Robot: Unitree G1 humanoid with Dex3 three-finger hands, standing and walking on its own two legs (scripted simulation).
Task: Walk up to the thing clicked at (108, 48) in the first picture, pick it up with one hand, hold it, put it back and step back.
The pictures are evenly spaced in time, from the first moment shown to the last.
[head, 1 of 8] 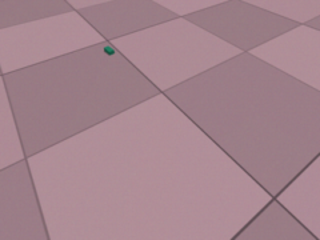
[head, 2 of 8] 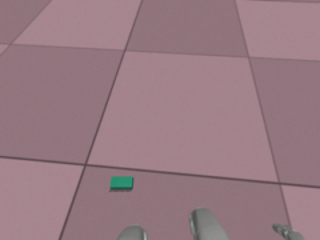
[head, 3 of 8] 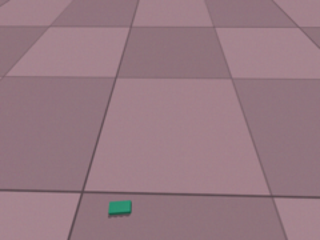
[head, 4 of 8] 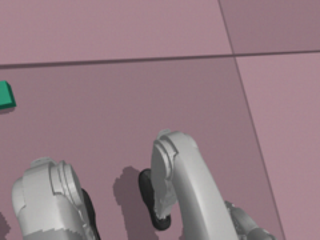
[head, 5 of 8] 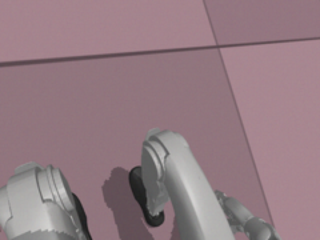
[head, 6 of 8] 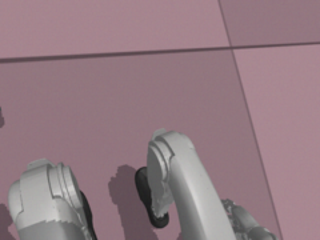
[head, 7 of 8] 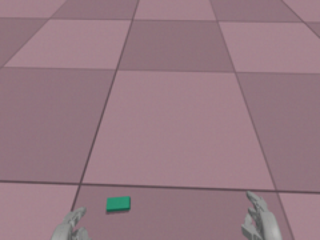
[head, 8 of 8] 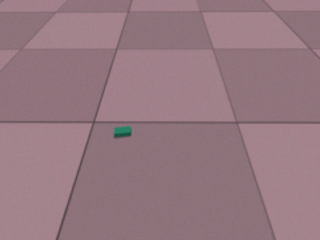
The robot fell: no
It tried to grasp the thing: yes
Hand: left
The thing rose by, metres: 0.69
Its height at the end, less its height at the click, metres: +0.00
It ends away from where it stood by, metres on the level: 0.02
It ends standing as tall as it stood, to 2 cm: yes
